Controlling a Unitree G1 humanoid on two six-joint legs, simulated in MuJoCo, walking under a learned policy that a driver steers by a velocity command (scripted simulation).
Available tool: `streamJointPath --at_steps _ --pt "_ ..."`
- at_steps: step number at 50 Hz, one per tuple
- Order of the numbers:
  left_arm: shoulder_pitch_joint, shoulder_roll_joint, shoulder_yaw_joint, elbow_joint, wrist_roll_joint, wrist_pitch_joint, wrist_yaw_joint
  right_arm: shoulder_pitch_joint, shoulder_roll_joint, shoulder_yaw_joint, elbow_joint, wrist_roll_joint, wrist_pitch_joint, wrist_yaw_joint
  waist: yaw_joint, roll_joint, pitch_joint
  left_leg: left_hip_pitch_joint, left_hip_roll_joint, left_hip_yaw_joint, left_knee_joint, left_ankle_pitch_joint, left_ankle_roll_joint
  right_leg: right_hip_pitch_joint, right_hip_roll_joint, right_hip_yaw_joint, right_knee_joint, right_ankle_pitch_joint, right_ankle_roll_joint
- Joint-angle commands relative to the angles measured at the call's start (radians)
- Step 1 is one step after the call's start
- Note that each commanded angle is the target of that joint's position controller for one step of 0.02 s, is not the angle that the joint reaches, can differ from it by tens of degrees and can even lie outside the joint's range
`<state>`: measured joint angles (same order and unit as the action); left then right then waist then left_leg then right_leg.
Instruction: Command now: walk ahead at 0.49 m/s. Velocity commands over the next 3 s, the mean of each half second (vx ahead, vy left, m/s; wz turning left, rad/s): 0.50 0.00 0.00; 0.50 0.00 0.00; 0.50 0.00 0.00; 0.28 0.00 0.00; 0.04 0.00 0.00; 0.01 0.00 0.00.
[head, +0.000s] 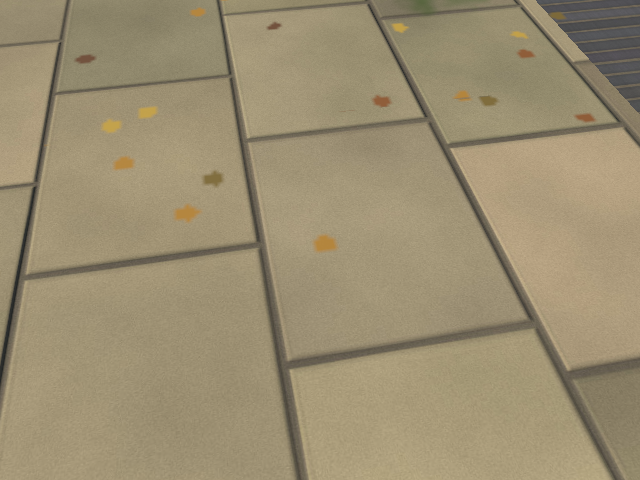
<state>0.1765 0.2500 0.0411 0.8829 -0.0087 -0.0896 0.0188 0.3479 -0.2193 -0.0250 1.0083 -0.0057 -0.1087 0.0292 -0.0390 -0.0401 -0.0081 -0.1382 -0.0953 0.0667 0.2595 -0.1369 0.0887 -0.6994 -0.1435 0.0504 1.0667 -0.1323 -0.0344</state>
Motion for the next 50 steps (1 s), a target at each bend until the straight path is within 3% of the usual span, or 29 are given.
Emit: streamJointPath --at_steps 1,5,9,11,12,13,14,15,16,17,18,19,20,22,25,31,36,39,40,41,42,43,44,45,46,47,49,50 --pt "-0.004 0.041 0.010 -0.047 0.006 -0.004 -0.001 -0.031 -0.145 -0.025 -0.060 0.006 -0.010 -0.022 0.034 0.068 0.065 -0.075 0.283 -0.196 -0.172 0.098 0.156 -0.020 -0.021 0.002 -0.174 0.163 0.020" --pt "-0.151 0.027 0.002 -0.084 -0.005 -0.013 -0.017 0.048 -0.167 -0.029 -0.039 0.020 0.000 -0.030 -0.022 0.079 0.076 0.005 0.276 -0.154 -0.157 0.095 0.124 0.030 0.029 -0.042 -0.405 0.249 0.029" --pt "-0.238 0.038 -0.002 -0.125 -0.014 -0.022 -0.044 0.099 -0.172 -0.035 -0.014 0.025 0.020 -0.033 -0.041 0.091 0.100 0.141 0.332 -0.169 -0.089 0.097 0.114 0.017 0.048 -0.040 -0.511 0.158 0.005" --pt "-0.213 0.060 0.005 -0.131 -0.014 -0.030 -0.054 0.087 -0.185 -0.041 -0.014 0.026 0.030 -0.036 -0.013 0.107 0.083 0.183 0.355 -0.179 -0.034 0.166 0.097 0.078 0.067 -0.050 -0.550 0.078 -0.023" --pt "-0.158 0.081 0.015 -0.120 -0.013 -0.034 -0.056 0.066 -0.193 -0.044 -0.019 0.025 0.035 -0.036 0.024 0.121 0.052 0.185 0.349 -0.168 0.029 0.298 0.085 0.170 0.092 -0.072 -0.566 0.049 -0.041" --pt "-0.031 0.116 0.036 -0.082 -0.012 -0.036 -0.053 0.044 -0.185 -0.040 -0.025 0.021 0.040 -0.036 0.092 0.116 -0.022 0.164 0.305 -0.129 0.180 0.468 0.063 0.339 0.129 -0.100 -0.585 0.044 -0.066" --pt "0.173 0.183 0.063 -0.028 -0.007 -0.038 -0.045 0.034 -0.150 -0.024 -0.044 0.008 0.041 -0.035 0.170 0.078 -0.161 0.026 0.246 -0.078 0.437 0.444 0.028 0.632 0.065 -0.028 -0.556 0.069 -0.116" --pt "0.320 0.294 0.092 0.001 0.012 -0.030 -0.041 0.139 -0.040 0.009 -0.060 0.005 0.021 -0.025 0.158 -0.153 -0.324 -0.400 0.086 -0.008 0.858 0.079 -0.052 1.063 -0.198 0.401 -0.595 -0.049 -0.268" --pt "0.337 0.233 0.072 0.007 0.009 -0.027 -0.044 0.147 -0.048 0.011 -0.046 0.018 -0.008 -0.020 0.159 -0.221 -0.399 -0.562 0.036 -0.160 1.035 -0.409 -0.046 1.124 -0.271 0.701 -0.755 -0.133 -0.311" --pt "0.253 0.167 0.050 -0.005 0.003 -0.030 -0.044 0.054 -0.154 -0.017 -0.073 0.046 -0.024 -0.016 0.144 -0.154 -0.253 -0.651 0.103 -0.193 1.106 -0.361 -0.022 1.006 -0.236 0.574 -0.768 -0.149 -0.251" --pt "0.149 0.130 0.037 -0.031 0.000 -0.028 -0.043 -0.021 -0.168 -0.020 -0.097 0.051 -0.028 -0.019 0.114 -0.084 -0.153 -0.642 0.162 -0.158 1.077 -0.263 -0.012 0.849 -0.200 0.419 -0.785 -0.073 -0.216" --pt "0.076 0.097 0.025 -0.042 0.005 -0.027 -0.049 -0.059 -0.157 -0.025 -0.101 0.036 -0.023 -0.026 0.083 -0.015 -0.083 -0.597 0.200 -0.140 1.012 -0.186 -0.016 0.704 -0.155 0.313 -0.825 0.004 -0.199" --pt "0.043 0.073 0.018 -0.043 0.012 -0.030 -0.053 -0.048 -0.141 -0.031 -0.100 0.026 -0.008 -0.031 0.047 -0.029 -0.051 -0.533 0.232 -0.145 0.949 -0.134 -0.019 0.611 -0.115 0.235 -0.860 0.047 -0.180" --pt "0.054 0.065 0.017 -0.021 0.014 -0.034 -0.058 -0.006 -0.094 -0.028 -0.085 0.022 0.020 -0.034 0.018 -0.040 -0.028 -0.465 0.239 -0.129 0.901 -0.090 -0.031 0.526 -0.075 0.153 -0.908 0.114 -0.185" --pt "0.111 0.106 0.028 0.012 0.015 -0.036 -0.044 -0.077 -0.097 -0.035 -0.115 0.014 0.032 -0.039 0.018 -0.015 0.016 -0.550 0.247 -0.123 0.789 0.011 -0.056 0.534 -0.072 0.091 -0.937 0.226 -0.199" --pt "0.200 0.126 0.029 0.049 0.003 -0.019 -0.017 -0.301 -0.070 -0.030 -0.180 0.015 0.021 -0.025 0.079 -0.017 0.060 -0.565 0.212 -0.084 0.437 0.249 -0.069 0.594 -0.046 0.014 -0.964 0.184 -0.164" --pt "0.273 0.134 0.036 0.095 -0.006 -0.001 -0.010 -0.428 -0.074 -0.023 -0.229 0.026 0.010 0.000 0.112 -0.018 0.107 -0.593 0.189 -0.079 0.304 0.200 -0.047 0.742 -0.101 0.017 -0.918 0.176 -0.158" --pt "0.256 0.150 0.046 0.101 -0.009 0.012 -0.004 -0.412 -0.097 -0.029 -0.239 0.027 -0.001 0.015 0.079 -0.033 0.085 -0.516 0.165 -0.063 0.261 0.095 -0.012 0.801 -0.129 0.019 -0.842 0.298 -0.138" --pt "0.235 0.160 0.049 0.096 -0.009 0.016 -0.004 -0.359 -0.118 -0.039 -0.228 0.027 -0.003 0.015 0.046 -0.048 0.049 -0.417 0.136 -0.038 0.253 0.067 0.003 0.799 -0.122 0.009 -0.783 0.444 -0.127" --pt "0.211 0.157 0.047 0.091 -0.007 0.022 -0.004 -0.243 -0.148 -0.058 -0.194 0.024 -0.004 0.012 -0.018 -0.050 -0.019 -0.251 0.097 -0.005 0.239 0.066 0.025 0.774 -0.086 -0.022 -0.650 0.602 -0.107" --pt "0.203 0.132 0.036 0.080 0.001 0.025 -0.004 -0.059 -0.202 -0.085 -0.138 0.022 -0.003 0.004 -0.093 -0.024 -0.135 0.022 0.121 -0.037 0.261 0.091 0.061 0.654 -0.028 -0.062 -0.426 0.583 -0.075" --pt "0.289 0.048 0.009 0.060 0.013 0.013 -0.012 0.100 -0.301 -0.108 -0.110 0.000 0.001 -0.005 -0.088 0.164 -0.302 0.429 0.379 -0.410 0.256 0.033 0.187 0.291 0.094 -0.108 -0.028 0.213 -0.013" --pt "0.337 -0.011 -0.012 0.075 0.005 -0.014 -0.021 0.127 -0.282 -0.097 -0.099 0.006 0.004 0.001 -0.068 0.316 -0.404 0.570 0.499 -0.788 0.084 -0.104 0.269 0.059 0.216 0.017 0.189 -0.446 0.006" --pt "0.242 0.098 0.017 0.060 -0.026 -0.033 -0.025 0.070 -0.208 -0.076 -0.105 0.018 0.001 0.000 -0.074 0.236 -0.286 0.480 0.461 -0.716 0.051 -0.178 0.213 -0.048 0.149 0.081 0.285 -0.422 -0.017" --pt "0.156 0.129 0.024 0.030 -0.037 -0.042 -0.024 -0.030 -0.173 -0.064 -0.128 0.021 0.000 -0.002 -0.050 0.179 -0.158 0.320 0.433 -0.568 0.029 -0.123 0.171 -0.075 0.093 0.044 0.266 -0.318 -0.031" --pt "0.112 0.126 0.028 0.024 -0.026 -0.041 -0.015 -0.110 -0.143 -0.054 -0.143 0.014 0.000 0.000 -0.016 0.100 -0.089 0.163 0.396 -0.459 -0.004 -0.036 0.150 -0.026 0.045 0.022 0.212 -0.223 -0.030" --pt "0.140 0.086 0.035 0.030 -0.011 -0.014 -0.008 -0.158 -0.097 -0.040 -0.139 -0.005 -0.004 0.008 0.046 0.121 -0.040 -0.014 0.331 -0.329 -0.071 0.041 0.129 0.093 -0.004 0.025 0.124 -0.134 -0.028" --pt "0.160 0.061 0.034 0.036 -0.011 -0.002 -0.007 -0.147 -0.098 -0.041 -0.129 -0.003 -0.006 0.008 0.057 0.125 -0.032 -0.045 0.318 -0.294 -0.095 0.063 0.136 0.116 -0.008 0.018 0.100 -0.120 -0.023"
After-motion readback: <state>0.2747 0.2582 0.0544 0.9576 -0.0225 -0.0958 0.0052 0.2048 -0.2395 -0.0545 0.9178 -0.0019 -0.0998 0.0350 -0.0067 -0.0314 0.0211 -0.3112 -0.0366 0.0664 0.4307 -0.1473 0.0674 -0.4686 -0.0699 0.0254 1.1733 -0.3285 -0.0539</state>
